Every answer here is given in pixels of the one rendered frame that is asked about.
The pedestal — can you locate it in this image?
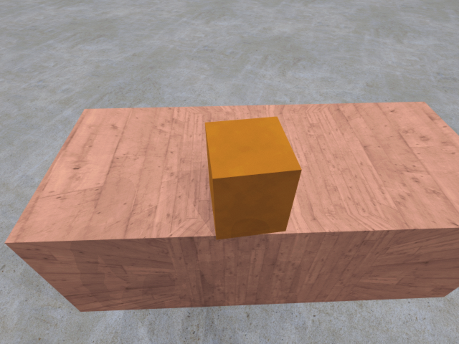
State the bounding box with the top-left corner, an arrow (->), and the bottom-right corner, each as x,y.
5,102 -> 459,312

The carton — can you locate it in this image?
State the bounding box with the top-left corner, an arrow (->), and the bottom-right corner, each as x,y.
205,117 -> 302,240

